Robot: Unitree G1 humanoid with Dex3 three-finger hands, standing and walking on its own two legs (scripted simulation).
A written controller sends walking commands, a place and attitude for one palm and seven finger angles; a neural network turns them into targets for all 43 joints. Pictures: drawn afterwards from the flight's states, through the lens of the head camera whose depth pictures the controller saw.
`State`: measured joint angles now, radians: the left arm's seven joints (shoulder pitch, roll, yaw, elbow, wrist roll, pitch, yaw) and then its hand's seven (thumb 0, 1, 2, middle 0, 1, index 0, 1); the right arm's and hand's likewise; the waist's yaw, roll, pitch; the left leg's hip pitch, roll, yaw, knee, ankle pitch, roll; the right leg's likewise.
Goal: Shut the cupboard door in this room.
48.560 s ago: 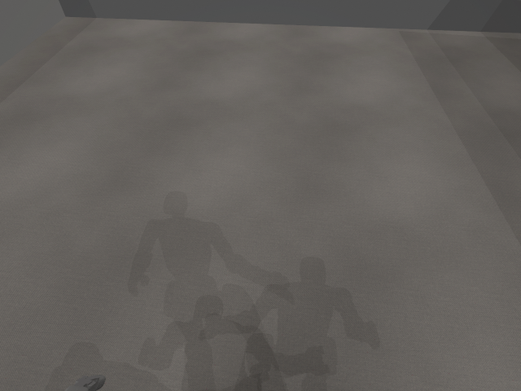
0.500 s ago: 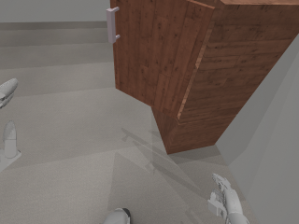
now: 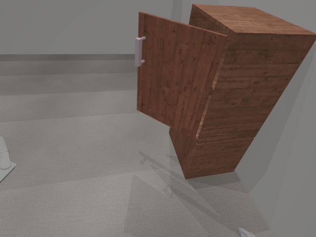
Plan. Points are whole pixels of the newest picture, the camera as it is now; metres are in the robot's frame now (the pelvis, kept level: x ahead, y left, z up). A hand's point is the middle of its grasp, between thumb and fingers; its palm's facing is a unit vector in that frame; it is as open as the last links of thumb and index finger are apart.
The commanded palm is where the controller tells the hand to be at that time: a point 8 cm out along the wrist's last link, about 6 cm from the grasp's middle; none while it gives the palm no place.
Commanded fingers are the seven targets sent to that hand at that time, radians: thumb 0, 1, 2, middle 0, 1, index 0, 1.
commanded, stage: stop stepping back and stand still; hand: left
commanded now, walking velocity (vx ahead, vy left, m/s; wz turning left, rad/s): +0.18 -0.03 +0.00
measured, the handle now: (140, 51) +0.94 +0.18 +0.08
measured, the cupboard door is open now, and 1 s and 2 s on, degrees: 44 44 44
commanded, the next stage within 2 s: let the arm hang, fingers relaxed in 0.38 s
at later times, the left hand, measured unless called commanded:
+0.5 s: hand out of the picture +0.16 +0.32 +0.16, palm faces +0.54 -0.73 -0.43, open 7.4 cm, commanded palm none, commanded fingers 0.00 0.90 0.90 -0.20 -0.30 -0.20 -0.30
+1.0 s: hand out of the picture -0.07 +0.26 -0.17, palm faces +0.09 -0.97 -0.22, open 7.2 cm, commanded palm none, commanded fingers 0.00 0.90 0.90 -0.20 -0.30 -0.20 -0.30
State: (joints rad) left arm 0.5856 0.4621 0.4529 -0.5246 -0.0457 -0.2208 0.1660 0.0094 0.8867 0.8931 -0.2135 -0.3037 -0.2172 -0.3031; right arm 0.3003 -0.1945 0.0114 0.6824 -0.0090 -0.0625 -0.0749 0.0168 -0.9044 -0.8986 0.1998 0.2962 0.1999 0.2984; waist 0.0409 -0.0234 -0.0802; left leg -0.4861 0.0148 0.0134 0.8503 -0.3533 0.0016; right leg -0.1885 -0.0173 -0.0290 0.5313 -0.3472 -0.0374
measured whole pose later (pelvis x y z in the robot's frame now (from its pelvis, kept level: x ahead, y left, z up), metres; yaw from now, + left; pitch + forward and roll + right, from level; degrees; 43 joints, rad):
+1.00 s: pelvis -0.02 +0.07 +0.01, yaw +4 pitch -1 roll -1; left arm 0.36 0.22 0.01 1.10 0.02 0.03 0.02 -0.01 0.95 0.89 -0.20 -0.30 -0.20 -0.30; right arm 0.26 -0.18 0.00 1.04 -0.01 0.02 -0.02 0.01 -0.93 -0.90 0.20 0.30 0.20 0.30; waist 0.01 -0.01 0.03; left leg -0.24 0.01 0.08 0.43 -0.17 0.04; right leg -0.15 -0.06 -0.08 0.40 -0.23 0.04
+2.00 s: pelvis -0.02 +0.05 +0.01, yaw +2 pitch -2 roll +0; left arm 0.33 0.14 0.01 1.15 0.02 0.00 0.04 0.00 0.91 0.89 -0.20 -0.30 -0.20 -0.30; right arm 0.30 -0.14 -0.01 1.13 -0.01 0.01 -0.03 0.01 -0.91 -0.90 0.19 0.30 0.19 0.30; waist -0.01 0.01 0.04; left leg -0.22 0.04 0.10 0.43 -0.17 0.01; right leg -0.15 -0.03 -0.06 0.42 -0.24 0.01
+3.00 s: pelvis -0.02 +0.02 +0.00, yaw +25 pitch +1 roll +0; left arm 0.16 0.21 0.06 0.87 0.03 0.03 0.04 0.00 0.91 0.89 -0.20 -0.30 -0.20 -0.30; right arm 0.20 -0.27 -0.10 0.92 -0.03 0.08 0.01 0.01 -0.91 -0.90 0.19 0.30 0.20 0.30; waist -0.04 0.04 0.09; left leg -0.58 -0.05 -0.06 1.08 -0.41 -0.04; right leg -0.22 -0.04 -0.04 0.54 -0.33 0.01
